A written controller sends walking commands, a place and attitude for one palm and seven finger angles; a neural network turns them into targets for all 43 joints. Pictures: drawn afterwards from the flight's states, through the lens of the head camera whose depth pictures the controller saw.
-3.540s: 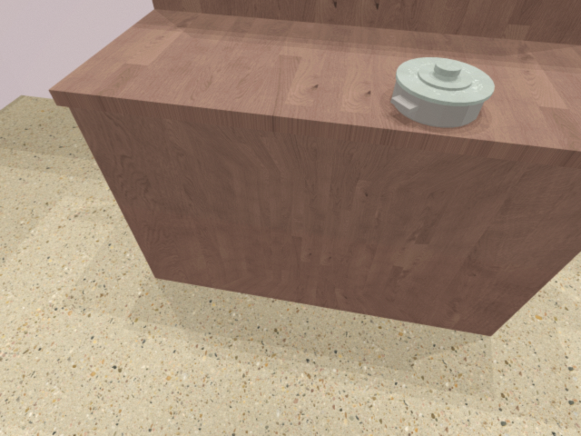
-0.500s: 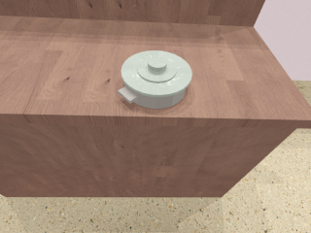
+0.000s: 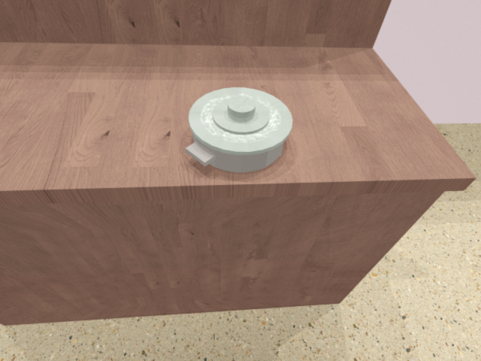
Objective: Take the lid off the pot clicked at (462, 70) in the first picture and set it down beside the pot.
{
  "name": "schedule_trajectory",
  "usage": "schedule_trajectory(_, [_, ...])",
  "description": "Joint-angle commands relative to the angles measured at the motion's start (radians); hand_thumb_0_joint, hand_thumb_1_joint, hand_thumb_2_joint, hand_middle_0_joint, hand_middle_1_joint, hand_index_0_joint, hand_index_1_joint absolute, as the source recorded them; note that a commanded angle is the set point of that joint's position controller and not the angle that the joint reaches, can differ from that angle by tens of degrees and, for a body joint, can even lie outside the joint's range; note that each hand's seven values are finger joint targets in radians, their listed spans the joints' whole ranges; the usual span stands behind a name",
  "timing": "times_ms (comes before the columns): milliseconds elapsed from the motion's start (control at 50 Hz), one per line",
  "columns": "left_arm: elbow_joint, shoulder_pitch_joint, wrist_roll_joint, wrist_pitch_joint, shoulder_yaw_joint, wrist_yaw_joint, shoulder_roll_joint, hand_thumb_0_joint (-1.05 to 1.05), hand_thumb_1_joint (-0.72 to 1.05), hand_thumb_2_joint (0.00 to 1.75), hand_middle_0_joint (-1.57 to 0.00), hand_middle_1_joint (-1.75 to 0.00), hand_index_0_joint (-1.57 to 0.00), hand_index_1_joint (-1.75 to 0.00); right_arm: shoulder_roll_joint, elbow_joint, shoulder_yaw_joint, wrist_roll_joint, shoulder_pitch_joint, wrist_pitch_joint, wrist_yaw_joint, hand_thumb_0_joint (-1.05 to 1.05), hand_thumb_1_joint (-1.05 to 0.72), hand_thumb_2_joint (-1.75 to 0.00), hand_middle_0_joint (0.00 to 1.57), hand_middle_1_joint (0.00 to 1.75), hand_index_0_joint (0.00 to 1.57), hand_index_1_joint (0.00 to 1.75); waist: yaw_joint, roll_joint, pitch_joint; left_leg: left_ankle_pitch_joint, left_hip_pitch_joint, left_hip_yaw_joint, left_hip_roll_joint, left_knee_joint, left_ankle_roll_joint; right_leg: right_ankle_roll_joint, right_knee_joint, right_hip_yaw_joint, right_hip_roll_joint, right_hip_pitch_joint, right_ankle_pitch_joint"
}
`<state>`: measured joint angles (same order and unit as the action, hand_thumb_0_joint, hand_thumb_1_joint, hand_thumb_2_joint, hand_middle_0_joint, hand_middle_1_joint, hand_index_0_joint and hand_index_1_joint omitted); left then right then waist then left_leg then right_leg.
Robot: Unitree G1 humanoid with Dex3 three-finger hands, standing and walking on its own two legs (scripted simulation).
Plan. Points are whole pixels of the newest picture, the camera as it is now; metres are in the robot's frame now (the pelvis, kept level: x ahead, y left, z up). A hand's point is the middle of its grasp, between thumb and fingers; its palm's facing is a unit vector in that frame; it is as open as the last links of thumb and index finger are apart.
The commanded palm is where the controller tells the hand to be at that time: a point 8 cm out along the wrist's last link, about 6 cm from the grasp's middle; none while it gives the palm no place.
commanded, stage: look again from close up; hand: left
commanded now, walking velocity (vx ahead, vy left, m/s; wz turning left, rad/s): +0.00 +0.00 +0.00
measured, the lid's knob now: (241, 106) +0.52 +0.03 +0.15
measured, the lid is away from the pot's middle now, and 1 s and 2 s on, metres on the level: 0.00 0.00 0.00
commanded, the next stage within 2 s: shuffle to correct the standing spot in 0.74 s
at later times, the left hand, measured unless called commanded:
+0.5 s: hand out of the picture +0.02 +0.18 -0.18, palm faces +0.02 -0.98 -0.20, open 7.4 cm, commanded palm none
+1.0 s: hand out of the picture +0.05 +0.17 -0.19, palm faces +0.03 -0.98 -0.19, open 7.4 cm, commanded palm none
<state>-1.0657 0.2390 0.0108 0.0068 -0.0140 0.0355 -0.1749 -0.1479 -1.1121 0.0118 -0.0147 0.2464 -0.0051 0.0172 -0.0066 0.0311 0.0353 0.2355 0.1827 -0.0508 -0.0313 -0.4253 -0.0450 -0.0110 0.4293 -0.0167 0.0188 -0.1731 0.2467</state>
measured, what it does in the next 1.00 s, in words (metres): stands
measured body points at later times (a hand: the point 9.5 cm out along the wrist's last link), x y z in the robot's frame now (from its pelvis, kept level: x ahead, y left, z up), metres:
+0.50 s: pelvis +0.01 +0.01 -0.01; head +0.02 +0.01 +0.44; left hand +0.02 +0.23 -0.17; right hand +0.05 -0.22 -0.16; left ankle +0.00 +0.09 -0.74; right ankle -0.01 -0.13 -0.74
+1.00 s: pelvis +0.03 -0.01 -0.01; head +0.05 +0.01 +0.44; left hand +0.05 +0.22 -0.17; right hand +0.05 -0.23 -0.16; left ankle +0.00 +0.09 -0.74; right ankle -0.01 -0.13 -0.74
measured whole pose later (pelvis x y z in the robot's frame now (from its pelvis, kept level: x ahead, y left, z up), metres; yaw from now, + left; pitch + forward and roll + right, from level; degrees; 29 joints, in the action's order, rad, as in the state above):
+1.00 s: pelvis +0.03 -0.01 -0.01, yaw +1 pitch +0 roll +0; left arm -1.06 0.25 0.01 0.01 0.00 0.04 -0.19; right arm -0.14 -1.10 0.01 -0.02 0.25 0.01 0.02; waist 0.00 0.04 0.04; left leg 0.31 0.19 -0.03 -0.03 -0.50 -0.04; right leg -0.01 0.50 -0.04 0.02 -0.17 0.33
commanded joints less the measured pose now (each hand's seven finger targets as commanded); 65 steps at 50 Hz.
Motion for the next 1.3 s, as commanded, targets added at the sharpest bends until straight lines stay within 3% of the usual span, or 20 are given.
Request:
schedule_trajectory(0, [-0.007,0.133,0.015,-0.038,0.005,0.041,-0.093,0.00,0.90,0.90,-0.20,-0.30,-0.20,-0.30,-0.142,0.096,0.006,0.013,-0.031,0.041,0.007,0.00,-0.90,-0.90,0.20,0.30,0.20,0.30,0.034,-0.095,0.017,-0.262,0.027,0.081,0.148,-0.075,0.029,0.033,-0.045,0.086,0.118,-0.032,-0.278])
schedule_trajectory(20, [0.040,0.081,0.003,-0.041,0.002,0.031,-0.130,0.00,0.90,0.90,-0.20,-0.30,-0.20,-0.30,-0.104,0.110,0.000,0.002,0.033,0.032,-0.001,0.00,-0.90,-0.90,0.20,0.30,0.20,0.30,-0.006,-0.129,-0.030,-0.033,0.041,0.104,0.109,-0.019,0.033,0.067,-0.037,0.109,0.124,-0.037,-0.002])
schedule_trajectory(40, [0.057,0.068,-0.002,-0.034,-0.005,0.018,-0.142,0.00,0.90,0.90,-0.20,-0.30,-0.20,-0.30,-0.111,0.116,0.009,-0.005,0.036,0.025,-0.006,0.00,-0.90,-0.90,0.20,0.30,0.20,0.30,0.007,-0.177,-0.103,-0.031,0.024,0.130,0.105,-0.015,0.022,0.081,0.017,0.083,0.095,-0.024,0.014])
schedule_trajectory(100, [0.075,0.081,0.007,-0.026,0.007,0.008,-0.087,0.00,0.90,0.90,-0.20,-0.30,-0.20,-0.30,-0.137,0.157,0.017,0.000,0.024,0.022,-0.001,0.00,-0.90,-0.90,0.20,0.30,0.20,0.30,0.009,-0.101,0.014,0.103,0.144,0.190,0.139,0.049,-0.014,0.062,0.047,0.040,0.041,-0.094,0.083])
schedule_trajectory(180, [0.063,0.104,0.005,-0.034,0.009,0.009,-0.072,0.00,0.90,0.90,-0.20,-0.30,-0.20,-0.30,-0.127,0.152,0.014,0.003,0.047,0.037,0.003,0.00,-0.90,-0.90,0.20,0.30,0.20,0.30,0.007,-0.040,0.001,-0.043,0.098,0.172,0.128,0.026,-0.021,0.062,0.044,0.057,0.051,-0.076,-0.018])
schedule_trajectory(300, [0.053,0.107,0.001,-0.031,0.008,0.011,-0.083,0.00,0.90,0.90,-0.20,-0.30,-0.20,-0.30,-0.124,0.126,0.009,0.007,0.044,0.041,0.007,0.00,-0.90,-0.90,0.20,0.30,0.20,0.30,0.006,-0.002,0.024,-0.083,0.061,0.142,0.117,0.021,-0.016,0.051,0.028,0.069,0.064,-0.075,-0.064])
schedule_trajectory(500, [0.049,0.102,0.001,-0.026,0.004,0.011,-0.097,0.00,0.90,0.90,-0.20,-0.30,-0.20,-0.30,-0.121,0.094,0.008,0.007,0.020,0.045,0.013,0.00,-0.90,-0.90,0.20,0.30,0.20,0.30,0.010,-0.043,0.002,-0.180,0.007,0.120,0.121,0.014,-0.011,0.045,0.019,0.073,0.073,-0.054,-0.139])
schedule_trajectory(820, [0.044,0.076,-0.001,-0.025,-0.001,0.011,-0.102,0.00,0.90,0.90,-0.20,-0.30,-0.20,-0.30,-0.108,0.056,0.008,0.007,0.027,0.043,0.019,0.00,-0.90,-0.90,0.20,0.30,0.20,0.30,0.014,-0.035,-0.016,-0.260,-0.026,0.114,0.129,0.016,-0.001,0.045,0.001,0.065,0.083,-0.008,-0.201])
schedule_trajectory(860, [0.041,0.073,-0.002,-0.021,0.000,0.008,-0.094,0.00,0.90,0.90,-0.20,-0.30,-0.20,-0.30,-0.113,0.052,0.010,0.004,0.026,0.043,0.018,0.00,-0.90,-0.90,0.20,0.30,0.20,0.30,0.011,-0.021,-0.011,-0.217,-0.019,0.130,0.136,0.028,-0.009,0.038,0.005,0.037,0.066,-0.008,-0.129])
schedule_trajectory(960, [0.048,0.075,0.004,-0.009,-0.004,0.001,-0.084,0.00,0.90,0.90,-0.20,-0.30,-0.20,-0.30,-0.137,0.047,0.026,-0.002,0.041,0.032,0.021,0.00,-0.90,-0.90,0.20,0.30,0.20,0.30,0.004,-0.083,0.011,-0.177,-0.007,0.206,0.185,0.057,-0.040,0.032,0.052,-0.031,0.036,-0.052,-0.001])
schedule_trajectory(1020, [0.059,0.078,0.009,-0.003,-0.012,-0.002,-0.082,0.00,0.90,0.90,-0.20,-0.30,-0.20,-0.30,-0.144,0.045,0.037,-0.005,0.070,0.026,0.029,0.00,-0.90,-0.90,0.20,0.30,0.20,0.30,-0.002,-0.115,0.011,-0.250,-0.011,0.251,0.217,0.045,-0.064,0.034,0.087,-0.049,0.025,-0.080,0.021])
schedule_trajectory(1040, [0.071,0.072,0.006,-0.002,-0.017,-0.004,-0.087,0.00,0.90,0.90,-0.20,-0.30,-0.20,-0.30,-0.144,0.053,0.042,-0.005,0.077,0.025,0.031,0.00,-0.90,-0.90,0.20,0.30,0.20,0.30,-0.002,-0.091,0.002,-0.276,-0.010,0.268,0.227,0.037,-0.072,0.035,0.091,-0.050,0.018,-0.076,0.021])
schedule_trajectory(1100, [0.079,0.096,0.009,0.004,-0.029,-0.006,-0.081,0.00,0.90,0.90,-0.20,-0.30,-0.20,-0.30,-0.145,0.060,0.048,-0.008,0.079,0.020,0.036,0.00,-0.90,-0.90,0.20,0.30,0.20,0.30,0.006,-0.097,0.002,-0.267,0.058,0.253,0.217,-0.008,-0.068,0.039,0.082,-0.044,0.026,-0.033,-0.009])
schedule_trajectory(1140, [0.089,0.123,0.006,0.006,-0.039,-0.007,-0.094,0.00,0.90,0.90,-0.20,-0.30,-0.20,-0.30,-0.128,0.074,0.049,-0.008,0.062,0.018,0.035,0.00,-0.90,-0.90,0.20,0.30,0.20,0.30,0.024,-0.034,-0.008,-0.198,0.163,0.194,0.176,-0.063,-0.044,0.049,0.046,-0.021,0.048,0.069,-0.080])
schedule_trajectory(1160, [0.091,0.147,0.010,0.008,-0.045,-0.004,-0.099,0.00,0.90,0.90,-0.20,-0.30,-0.20,-0.30,-0.118,0.082,0.049,-0.006,0.049,0.017,0.035,0.00,-0.90,-0.90,0.20,0.30,0.20,0.30,0.031,0.023,-0.006,-0.139,0.224,0.125,0.128,-0.138,-0.024,0.057,0.011,0.021,0.088,0.115,-0.135])
schedule_trajectory(1180, [0.089,0.176,0.014,0.008,-0.053,-0.002,-0.121,0.00,0.90,0.90,-0.20,-0.30,-0.20,-0.30,-0.093,0.093,0.047,-0.003,0.046,0.015,0.034,0.00,-0.90,-0.90,0.20,0.30,0.20,0.30,0.039,0.136,-0.010,-0.036,0.284,0.034,0.061,-0.258,0.002,0.088,-0.030,0.092,0.158,0.162,-0.247])
schedule_trajectory(1200, [0.089,0.206,0.015,0.005,-0.056,-0.001,-0.126,0.00,0.90,0.90,-0.20,-0.30,-0.20,-0.30,-0.075,0.106,0.045,-0.002,0.022,0.011,0.037,0.00,-0.90,-0.90,0.20,0.30,0.20,0.30,0.051,0.191,-0.002,0.230,0.350,-0.008,0.034,-0.375,0.021,0.156,-0.055,0.159,0.228,0.192,-0.404])
schedule_trajectory(1220, [0.087,0.216,0.019,0.002,-0.049,0.000,-0.109,0.00,0.90,0.90,-0.20,-0.30,-0.20,-0.30,-0.076,0.116,0.049,-0.002,-0.018,0.009,0.038,0.00,-0.90,-0.90,0.20,0.30,0.20,0.30,0.062,0.148,0.008,0.342,0.374,-0.002,0.044,-0.464,0.027,0.233,-0.047,0.181,0.260,0.185,-0.522])
schedule_trajectory(1240, [0.099,0.207,0.017,0.003,-0.048,0.002,-0.103,0.00,0.90,0.90,-0.20,-0.30,-0.20,-0.30,-0.068,0.126,0.053,0.000,-0.024,0.009,0.037,0.00,-0.90,-0.90,0.20,0.30,0.20,0.30,0.058,0.097,-0.004,0.349,0.380,0.001,0.052,-0.500,0.029,0.286,-0.028,0.179,0.268,0.194,-0.570])
schedule_trajectory(1280, [0.101,0.189,0.024,0.000,-0.046,0.008,-0.101,0.00,0.90,0.90,-0.20,-0.30,-0.20,-0.30,-0.051,0.129,0.051,0.002,-0.033,0.007,0.033,0.00,-0.90,-0.90,0.20,0.30,0.20,0.30,0.040,0.062,0.009,0.335,0.353,-0.016,0.049,-0.471,0.033,0.295,0.010,0.141,0.234,0.156,-0.652])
